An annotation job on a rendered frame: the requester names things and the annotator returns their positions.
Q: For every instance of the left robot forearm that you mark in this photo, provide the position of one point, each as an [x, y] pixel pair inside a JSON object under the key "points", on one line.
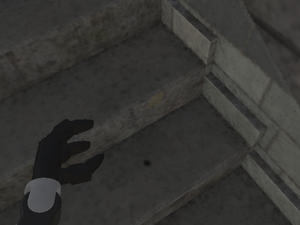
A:
{"points": [[41, 203]]}

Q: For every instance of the left robot hand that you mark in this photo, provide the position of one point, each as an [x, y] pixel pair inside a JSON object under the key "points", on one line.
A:
{"points": [[54, 150]]}

